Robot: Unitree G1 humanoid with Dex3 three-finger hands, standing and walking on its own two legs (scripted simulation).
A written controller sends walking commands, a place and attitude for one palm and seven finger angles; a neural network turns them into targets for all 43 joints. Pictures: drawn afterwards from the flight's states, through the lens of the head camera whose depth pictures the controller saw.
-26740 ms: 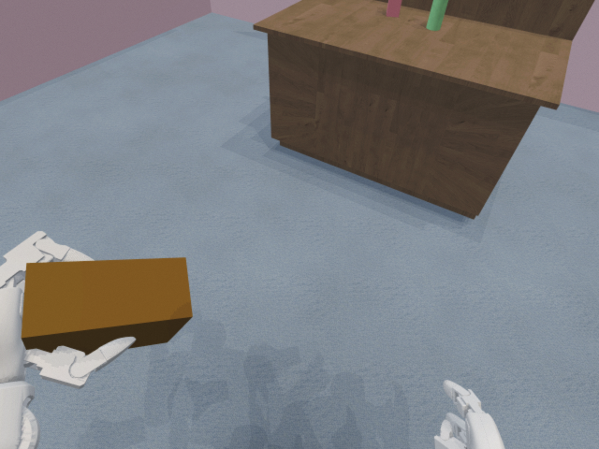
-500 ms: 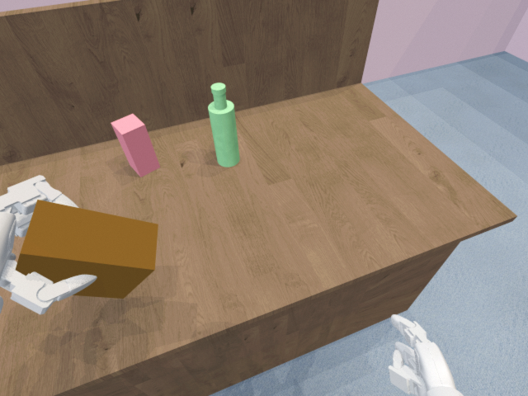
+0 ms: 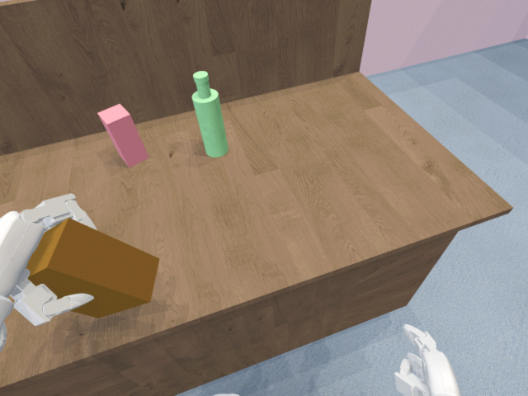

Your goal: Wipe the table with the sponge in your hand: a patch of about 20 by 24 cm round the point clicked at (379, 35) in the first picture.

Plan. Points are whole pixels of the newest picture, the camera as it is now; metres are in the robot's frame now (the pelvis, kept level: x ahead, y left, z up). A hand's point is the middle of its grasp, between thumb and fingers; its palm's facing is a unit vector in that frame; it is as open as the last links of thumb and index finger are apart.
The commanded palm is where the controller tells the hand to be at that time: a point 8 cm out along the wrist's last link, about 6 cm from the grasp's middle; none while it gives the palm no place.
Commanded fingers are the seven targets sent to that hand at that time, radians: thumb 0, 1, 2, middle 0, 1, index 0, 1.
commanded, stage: turn the palm down, sponge in hand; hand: left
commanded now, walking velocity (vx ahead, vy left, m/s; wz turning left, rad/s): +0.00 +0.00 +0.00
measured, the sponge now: (101, 279) +0.23 +0.25 +0.09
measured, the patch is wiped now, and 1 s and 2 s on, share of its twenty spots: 0.00 0.00 0.00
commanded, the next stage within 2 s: move the sponge above the wiping area in 1.46 s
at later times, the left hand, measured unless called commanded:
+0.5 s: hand (46, 255) +0.24 +0.30 +0.14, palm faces +0.23 -0.29 -0.93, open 9.9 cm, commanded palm +0.20 +0.32 +0.18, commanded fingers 0.00 0.10 1.30 -1.20 -1.60 -1.20 -1.60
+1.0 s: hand (10, 249) +0.25 +0.36 +0.13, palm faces +0.15 -0.09 -0.99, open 9.9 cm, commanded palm +0.21 +0.33 +0.18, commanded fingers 0.00 0.10 1.30 -1.20 -1.60 -1.20 -1.60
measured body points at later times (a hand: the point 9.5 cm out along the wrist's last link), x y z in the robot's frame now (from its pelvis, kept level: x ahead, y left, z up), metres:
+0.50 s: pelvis +0.02 +0.03 +0.00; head +0.02 +0.00 +0.45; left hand +0.22 +0.31 +0.19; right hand +0.24 -0.19 -0.07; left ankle +0.04 +0.14 -0.71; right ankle +0.03 -0.06 -0.71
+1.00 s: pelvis +0.02 +0.05 +0.02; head +0.02 +0.02 +0.47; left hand +0.23 +0.36 +0.19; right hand +0.26 -0.13 -0.07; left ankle +0.04 +0.14 -0.71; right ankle +0.03 -0.06 -0.71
